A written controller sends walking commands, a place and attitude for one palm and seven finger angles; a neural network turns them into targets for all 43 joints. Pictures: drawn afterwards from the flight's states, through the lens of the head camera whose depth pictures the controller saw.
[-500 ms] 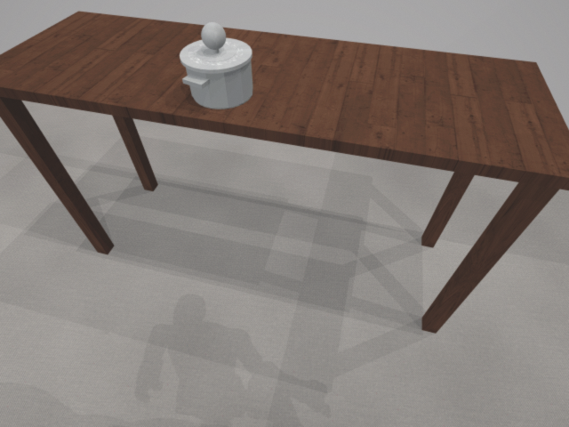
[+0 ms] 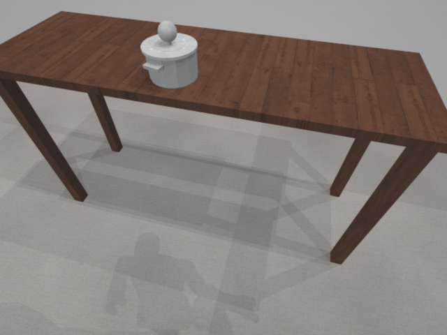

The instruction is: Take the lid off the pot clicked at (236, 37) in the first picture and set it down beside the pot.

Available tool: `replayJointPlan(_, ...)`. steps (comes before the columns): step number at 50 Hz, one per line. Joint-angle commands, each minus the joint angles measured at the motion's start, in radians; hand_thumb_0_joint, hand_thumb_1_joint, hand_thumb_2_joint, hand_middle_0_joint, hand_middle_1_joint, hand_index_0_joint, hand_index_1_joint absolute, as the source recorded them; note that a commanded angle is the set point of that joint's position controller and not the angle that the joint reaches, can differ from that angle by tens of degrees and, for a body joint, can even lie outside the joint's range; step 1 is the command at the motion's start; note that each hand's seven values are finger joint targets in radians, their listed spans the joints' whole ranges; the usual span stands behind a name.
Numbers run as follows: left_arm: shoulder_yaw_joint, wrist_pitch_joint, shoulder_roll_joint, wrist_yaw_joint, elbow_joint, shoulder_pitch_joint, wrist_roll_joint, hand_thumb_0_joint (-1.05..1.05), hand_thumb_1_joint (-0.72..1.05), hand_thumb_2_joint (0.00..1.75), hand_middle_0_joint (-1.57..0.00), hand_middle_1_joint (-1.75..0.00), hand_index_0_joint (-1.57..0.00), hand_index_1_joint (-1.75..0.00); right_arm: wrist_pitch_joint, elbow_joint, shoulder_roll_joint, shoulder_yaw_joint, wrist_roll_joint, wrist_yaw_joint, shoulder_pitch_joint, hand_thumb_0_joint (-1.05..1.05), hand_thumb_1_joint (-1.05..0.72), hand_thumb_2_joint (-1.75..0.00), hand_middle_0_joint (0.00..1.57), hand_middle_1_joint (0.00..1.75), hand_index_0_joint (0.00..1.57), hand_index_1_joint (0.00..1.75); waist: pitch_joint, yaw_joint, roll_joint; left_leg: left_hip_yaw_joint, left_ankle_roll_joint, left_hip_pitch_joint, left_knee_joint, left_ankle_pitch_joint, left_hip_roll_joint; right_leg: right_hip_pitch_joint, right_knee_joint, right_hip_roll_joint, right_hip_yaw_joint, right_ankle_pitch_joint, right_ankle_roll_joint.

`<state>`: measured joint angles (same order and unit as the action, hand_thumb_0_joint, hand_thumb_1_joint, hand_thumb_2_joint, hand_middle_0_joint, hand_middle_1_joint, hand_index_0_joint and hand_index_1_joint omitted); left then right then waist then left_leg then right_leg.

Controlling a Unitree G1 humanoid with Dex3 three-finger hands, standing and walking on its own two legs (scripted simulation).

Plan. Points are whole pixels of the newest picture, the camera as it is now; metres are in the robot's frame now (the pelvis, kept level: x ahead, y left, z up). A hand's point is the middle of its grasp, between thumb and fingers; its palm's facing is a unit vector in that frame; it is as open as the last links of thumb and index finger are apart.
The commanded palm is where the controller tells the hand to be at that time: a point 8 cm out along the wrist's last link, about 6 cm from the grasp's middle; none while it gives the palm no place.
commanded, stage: look at it before walking up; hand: left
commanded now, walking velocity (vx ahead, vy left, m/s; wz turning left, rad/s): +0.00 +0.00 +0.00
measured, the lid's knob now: (167, 31) +0.82 +0.21 +0.16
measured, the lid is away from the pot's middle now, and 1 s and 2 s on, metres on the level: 0.00 0.00 0.00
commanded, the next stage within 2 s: turn to face it in 0.14 s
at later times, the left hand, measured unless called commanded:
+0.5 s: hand out of the picture +0.06 +0.22 -0.17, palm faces -0.04 -0.95 -0.30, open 7.4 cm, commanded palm none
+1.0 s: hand out of the picture +0.06 +0.21 -0.18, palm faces -0.08 -0.98 -0.20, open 7.4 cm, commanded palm none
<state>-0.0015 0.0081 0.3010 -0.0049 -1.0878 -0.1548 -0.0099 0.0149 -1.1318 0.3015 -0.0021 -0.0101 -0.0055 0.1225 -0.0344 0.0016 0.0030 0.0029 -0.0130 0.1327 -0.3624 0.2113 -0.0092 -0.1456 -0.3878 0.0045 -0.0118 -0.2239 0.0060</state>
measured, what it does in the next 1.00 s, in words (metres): stands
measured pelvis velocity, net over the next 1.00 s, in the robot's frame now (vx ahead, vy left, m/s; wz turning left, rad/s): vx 0.01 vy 0.02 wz -0.13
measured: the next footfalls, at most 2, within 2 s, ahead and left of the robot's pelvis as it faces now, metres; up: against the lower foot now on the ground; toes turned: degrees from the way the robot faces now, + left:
right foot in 1.32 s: +0.21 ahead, -0.12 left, +0.00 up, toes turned -16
left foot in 1.70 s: +0.37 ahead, +0.16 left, +0.00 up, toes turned +3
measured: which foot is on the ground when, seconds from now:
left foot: down 0.00-1.00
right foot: down 0.00-0.96, up 0.98-1.00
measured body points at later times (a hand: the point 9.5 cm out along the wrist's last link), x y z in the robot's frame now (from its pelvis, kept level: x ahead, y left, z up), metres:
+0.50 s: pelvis +0.00 +0.00 +0.00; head +0.02 -0.01 +0.45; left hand +0.06 +0.27 -0.14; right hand +0.06 -0.27 -0.15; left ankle -0.01 +0.13 -0.75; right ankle -0.01 -0.11 -0.75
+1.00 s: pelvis +0.01 +0.02 -0.01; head +0.02 +0.02 +0.44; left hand +0.06 +0.26 -0.17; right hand -0.05 -0.22 -0.16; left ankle -0.01 +0.12 -0.75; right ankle -0.01 -0.11 -0.73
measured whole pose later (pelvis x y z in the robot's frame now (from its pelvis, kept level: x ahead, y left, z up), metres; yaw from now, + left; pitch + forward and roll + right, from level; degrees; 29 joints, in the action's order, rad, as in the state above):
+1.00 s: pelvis +0.01 +0.02 -0.01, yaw -7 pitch -1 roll +0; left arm 0.05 -0.02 0.18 0.00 -1.02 -0.30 -0.02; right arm 0.03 -1.08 0.21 0.04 -0.03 -0.01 0.37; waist -0.01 0.01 0.00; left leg 0.10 0.04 0.19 -0.54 0.33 0.00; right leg -0.30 -0.71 0.03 -0.09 -0.42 0.04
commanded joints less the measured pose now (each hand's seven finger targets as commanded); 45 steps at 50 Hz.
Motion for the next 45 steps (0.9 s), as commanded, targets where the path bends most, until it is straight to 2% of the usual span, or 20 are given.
replayJointPlan(1, 0.037, 0.021, 0.185, -0.015, 0.053, 0.010, 0.000, 0.00, 0.90, 0.90, -0.20, -0.30, -0.20, -0.30, 0.021, 0.055, 0.180, 0.032, 0.002, -0.015, -0.018, 0.00, -0.90, -0.90, 0.20, 0.30, 0.20, 0.30, 0.058, 0.001, -0.003, -0.088, 0.033, -0.035, 0.041, -0.185, -0.105, -0.011, 0.064, -0.117, -0.095, 0.185, 0.014)
replayJointPlan(10, 0.037, 0.022, 0.181, -0.016, 0.047, -0.001, 0.000, 0.00, 0.90, 0.90, -0.20, -0.30, -0.20, -0.30, 0.021, 0.050, 0.175, 0.030, 0.004, -0.016, -0.010, 0.00, -0.90, -0.90, 0.20, 0.30, 0.20, 0.30, 0.057, -0.001, -0.013, -0.087, 0.033, -0.043, 0.047, -0.196, -0.107, -0.004, 0.068, -0.116, -0.093, 0.195, 0.013)
replayJointPlan(16, 0.040, 0.017, 0.177, -0.014, 0.049, 0.005, -0.001, 0.00, 0.90, 0.90, -0.20, -0.30, -0.20, -0.30, 0.021, 0.047, 0.173, 0.033, 0.001, -0.020, -0.002, 0.00, -0.90, -0.90, 0.20, 0.30, 0.20, 0.30, 0.049, 0.003, -0.004, -0.070, 0.029, -0.053, 0.041, -0.184, -0.112, -0.024, 0.062, -0.107, -0.114, 0.208, 0.018)
replayJointPlan(19, 0.038, 0.005, 0.132, -0.017, 0.049, -0.022, 0.001, 0.00, 0.90, 0.90, -0.20, -0.30, -0.20, -0.30, 0.016, 0.048, 0.122, 0.028, 0.001, -0.024, 0.032, 0.00, -0.90, -0.90, 0.20, 0.30, 0.20, 0.30, 0.082, 0.006, 0.000, -0.042, 0.022, -0.064, 0.005, -0.233, -0.118, -0.018, 0.018, -0.105, -0.122, 0.292, 0.017)
replayJointPlan(22, 0.037, -0.007, 0.103, -0.020, 0.056, -0.051, 0.000, 0.00, 0.90, 0.90, -0.20, -0.30, -0.20, -0.30, 0.006, 0.054, 0.086, 0.029, 0.001, -0.027, 0.059, 0.00, -0.90, -0.90, 0.20, 0.30, 0.20, 0.30, 0.069, 0.005, -0.012, -0.018, 0.016, -0.051, -0.027, -0.219, -0.121, -0.046, -0.014, -0.097, -0.134, 0.311, 0.016)
replayJointPlan(27, 0.047, -0.021, 0.091, -0.017, 0.088, -0.064, -0.003, 0.00, 0.90, 0.90, -0.20, -0.30, -0.20, -0.30, -0.004, 0.083, 0.076, 0.043, 0.000, -0.031, 0.072, 0.00, -0.90, -0.90, 0.20, 0.30, 0.20, 0.30, 0.017, 0.004, 0.013, -0.009, 0.024, -0.007, -0.045, -0.114, -0.132, -0.116, -0.053, -0.074, -0.155, 0.230, 0.023)
replayJointPlan(33, 0.060, -0.025, 0.071, -0.013, 0.127, -0.084, -0.007, 0.00, 0.90, 0.90, -0.20, -0.30, -0.20, -0.30, -0.008, 0.115, 0.064, 0.061, -0.001, -0.033, 0.094, 0.00, -0.90, -0.90, 0.20, 0.30, 0.20, 0.30, 0.024, 0.005, 0.023, -0.006, 0.038, 0.023, -0.074, -0.029, -0.146, -0.164, -0.107, -0.048, -0.176, 0.180, 0.032)
replayJointPlan(35, 0.064, -0.024, 0.071, -0.013, 0.136, -0.095, -0.008, 0.00, 0.90, 0.90, -0.20, -0.30, -0.20, -0.30, -0.010, 0.125, 0.056, 0.067, 0.000, -0.032, 0.100, 0.00, -0.90, -0.90, 0.20, 0.30, 0.20, 0.30, 0.034, 0.001, -0.008, 0.006, 0.035, 0.041, -0.104, 0.000, -0.139, -0.164, -0.107, -0.053, -0.196, 0.173, 0.038)
replayJointPlan(37, 0.068, -0.023, 0.070, -0.015, 0.142, -0.099, -0.009, 0.00, 0.90, 0.90, -0.20, -0.30, -0.20, -0.30, -0.012, 0.132, 0.034, 0.067, -0.001, -0.031, 0.109, 0.00, -0.90, -0.90, 0.20, 0.30, 0.20, 0.30, 0.034, 0.005, -0.041, 0.031, 0.026, 0.058, -0.148, 0.045, -0.108, -0.175, -0.076, -0.078, -0.249, 0.151, 0.054)
replayJointPlan(38, 0.068, -0.018, 0.074, -0.015, 0.137, -0.122, -0.009, 0.00, 0.90, 0.90, -0.20, -0.30, -0.20, -0.30, -0.012, 0.125, 0.022, 0.062, -0.003, -0.027, 0.132, 0.00, -0.90, -0.90, 0.20, 0.30, 0.20, 0.30, 0.059, -0.001, -0.062, 0.051, 0.020, 0.078, -0.175, 0.151, -0.084, -0.140, -0.031, -0.100, -0.287, 0.006, 0.071)
replayJointPlan(39, 0.069, -0.016, 0.084, -0.015, 0.132, -0.145, -0.010, 0.00, 0.90, 0.90, -0.20, -0.30, -0.20, -0.30, -0.010, 0.118, 0.010, 0.057, -0.006, -0.020, 0.148, 0.00, -0.90, -0.90, 0.20, 0.30, 0.20, 0.30, 0.058, -0.011, -0.113, 0.064, 0.015, 0.120, -0.216, 0.236, -0.048, -0.112, 0.039, -0.124, -0.352, -0.192, 0.094)
replayJointPlan(40, 0.074, -0.015, 0.096, -0.016, 0.124, -0.171, -0.011, 0.00, 0.90, 0.90, -0.20, -0.30, -0.20, -0.30, -0.011, 0.112, -0.001, 0.055, -0.008, -0.014, 0.154, 0.00, -0.90, -0.90, 0.20, 0.30, 0.20, 0.30, 0.032, -0.023, -0.168, 0.073, 0.012, 0.170, -0.275, 0.275, -0.023, -0.102, 0.120, -0.158, -0.422, -0.389, 0.122)
replayJointPlan(41, 0.077, -0.015, 0.097, -0.017, 0.123, -0.177, -0.008, 0.00, 0.90, 0.90, -0.20, -0.30, -0.20, -0.30, -0.008, 0.106, -0.009, 0.053, -0.011, -0.010, 0.158, 0.00, -0.90, -0.90, 0.20, 0.30, 0.20, 0.30, -0.018, -0.027, -0.199, 0.070, 0.012, 0.209, -0.317, 0.263, -0.018, -0.122, 0.173, -0.193, -0.483, -0.477, 0.149)
replayJointPlan(42, 0.081, -0.012, 0.095, -0.018, 0.124, -0.169, -0.008, 0.00, 0.90, 0.90, -0.20, -0.30, -0.20, -0.30, -0.003, 0.103, -0.014, 0.053, -0.011, -0.008, 0.172, 0.00, -0.90, -0.90, 0.20, 0.30, 0.20, 0.30, -0.053, -0.018, -0.196, 0.058, 0.014, 0.216, -0.331, 0.244, -0.022, -0.143, 0.188, -0.216, -0.506, -0.479, 0.168)
replayJointPlan(43, 0.085, -0.006, 0.092, -0.018, 0.131, -0.156, -0.008, 0.00, 0.90, 0.90, -0.20, -0.30, -0.20, -0.30, 0.003, 0.097, -0.019, 0.050, -0.010, -0.006, 0.195, 0.00, -0.90, -0.90, 0.20, 0.30, 0.20, 0.30, -0.059, -0.005, -0.171, 0.046, 0.018, 0.201, -0.309, 0.236, -0.028, -0.153, 0.177, -0.225, -0.495, -0.451, 0.177)
replayJointPlan(44, 0.089, -0.003, 0.087, -0.017, 0.135, -0.144, -0.010, 0.00, 0.90, 0.90, -0.20, -0.30, -0.20, -0.30, 0.010, 0.092, -0.030, 0.050, -0.008, -0.004, 0.221, 0.00, -0.90, -0.90, 0.20, 0.30, 0.20, 0.30, -0.061, 0.006, -0.145, 0.046, 0.023, 0.158, -0.241, 0.234, -0.027, -0.172, 0.148, -0.216, -0.453, -0.418, 0.172)
replayJointPlan(45, 0.090, -0.001, 0.081, -0.015, 0.138, -0.135, -0.009, 0.00, 0.90, 0.90, -0.20, -0.30, -0.20, -0.30, 0.016, 0.079, -0.031, 0.049, -0.007, -0.002, 0.263, 0.00, -0.90, -0.90, 0.20, 0.30, 0.20, 0.30, -0.042, 0.020, -0.101, 0.046, 0.032, 0.058, -0.151, 0.226, -0.024, -0.217, 0.099, -0.188, -0.392, -0.395, 0.158)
